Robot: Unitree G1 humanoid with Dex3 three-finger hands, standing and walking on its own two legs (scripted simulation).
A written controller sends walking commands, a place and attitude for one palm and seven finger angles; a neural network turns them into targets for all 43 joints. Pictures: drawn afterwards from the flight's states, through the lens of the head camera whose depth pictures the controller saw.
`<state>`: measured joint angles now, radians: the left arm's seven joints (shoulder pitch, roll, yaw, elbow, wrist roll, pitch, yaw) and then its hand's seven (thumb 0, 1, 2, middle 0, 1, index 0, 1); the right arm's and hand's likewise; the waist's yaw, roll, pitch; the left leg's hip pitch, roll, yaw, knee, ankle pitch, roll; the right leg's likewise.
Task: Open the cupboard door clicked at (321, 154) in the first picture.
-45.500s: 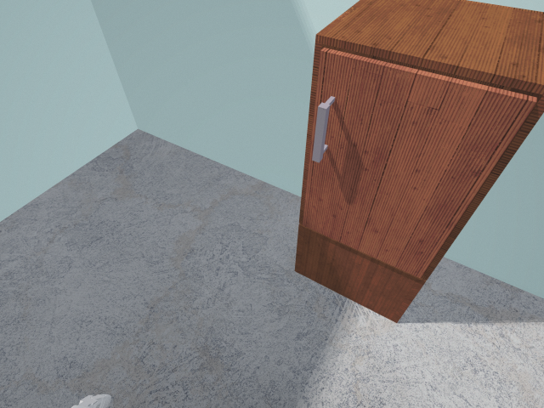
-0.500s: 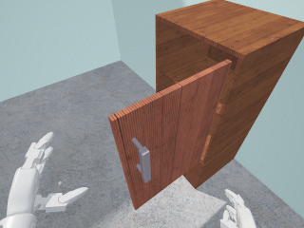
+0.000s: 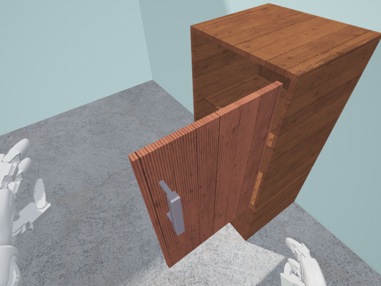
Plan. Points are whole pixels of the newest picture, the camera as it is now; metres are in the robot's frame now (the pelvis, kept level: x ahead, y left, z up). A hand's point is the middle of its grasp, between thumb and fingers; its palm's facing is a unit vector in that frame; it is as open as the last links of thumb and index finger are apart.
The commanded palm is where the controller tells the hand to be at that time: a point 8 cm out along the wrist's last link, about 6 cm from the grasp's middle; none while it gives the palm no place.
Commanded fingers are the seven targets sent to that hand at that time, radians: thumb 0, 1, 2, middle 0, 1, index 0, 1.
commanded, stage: draw the hand back to the body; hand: left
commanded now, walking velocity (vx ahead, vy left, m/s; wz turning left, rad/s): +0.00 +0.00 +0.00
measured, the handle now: (171, 208) +0.28 +0.09 +0.01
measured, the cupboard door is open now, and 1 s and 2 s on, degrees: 91 91 91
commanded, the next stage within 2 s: step back with the hand held close in 0.24 s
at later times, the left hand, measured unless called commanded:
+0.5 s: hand (47, 203) +0.19 +0.26 +0.16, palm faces +0.44 -0.77 -0.46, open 7.4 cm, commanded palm +0.13 +0.29 +0.17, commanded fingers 0.00 0.90 0.90 -0.20 -0.30 -0.20 -0.30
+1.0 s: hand (5, 252) +0.12 +0.28 +0.15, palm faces +0.40 -0.76 -0.51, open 7.4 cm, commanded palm +0.05 +0.32 +0.17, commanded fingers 0.00 0.90 0.90 -0.20 -0.30 -0.20 -0.30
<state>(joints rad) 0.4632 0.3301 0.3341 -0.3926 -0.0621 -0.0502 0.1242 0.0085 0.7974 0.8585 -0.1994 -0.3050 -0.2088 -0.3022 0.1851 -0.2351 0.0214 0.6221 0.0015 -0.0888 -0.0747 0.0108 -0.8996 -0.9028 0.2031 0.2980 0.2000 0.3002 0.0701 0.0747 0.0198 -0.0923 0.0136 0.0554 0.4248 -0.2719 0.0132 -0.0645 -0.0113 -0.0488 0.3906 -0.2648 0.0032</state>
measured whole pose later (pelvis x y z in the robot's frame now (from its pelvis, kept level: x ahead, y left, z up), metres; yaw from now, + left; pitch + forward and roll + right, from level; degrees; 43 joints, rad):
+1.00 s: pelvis -0.09 +0.02 -0.01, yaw +0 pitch +0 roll -1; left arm 0.55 0.41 0.43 -0.51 -0.01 -0.19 0.16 0.01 0.89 0.90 -0.21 -0.31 -0.22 -0.30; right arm 0.21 -0.22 0.00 0.54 0.01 -0.05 -0.09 0.01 -0.90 -0.90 0.20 0.30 0.20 0.30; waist 0.00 0.01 0.06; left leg -0.38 0.00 0.07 0.58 -0.20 0.06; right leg -0.35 -0.01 -0.01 0.54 -0.19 0.03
